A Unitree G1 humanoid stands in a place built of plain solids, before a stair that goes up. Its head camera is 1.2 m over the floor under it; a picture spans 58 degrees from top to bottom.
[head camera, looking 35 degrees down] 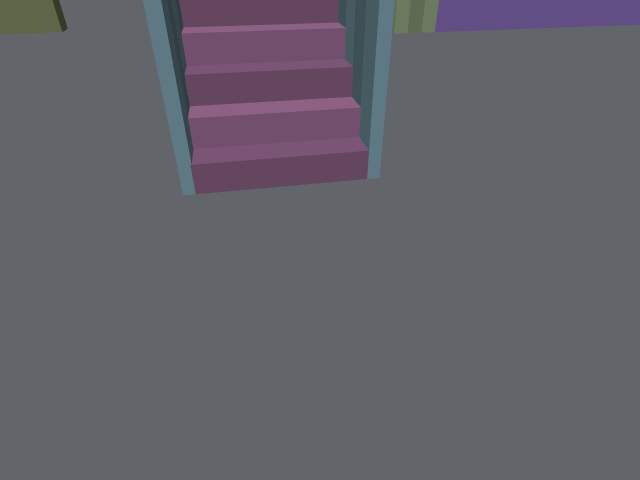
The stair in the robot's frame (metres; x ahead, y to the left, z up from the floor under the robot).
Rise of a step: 0.18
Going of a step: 0.22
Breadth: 1.00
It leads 11 degrees to the left of straight ahead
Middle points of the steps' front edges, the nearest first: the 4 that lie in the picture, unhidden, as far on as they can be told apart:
2.26 0.21 0.18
2.47 0.25 0.37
2.69 0.29 0.55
2.90 0.33 0.73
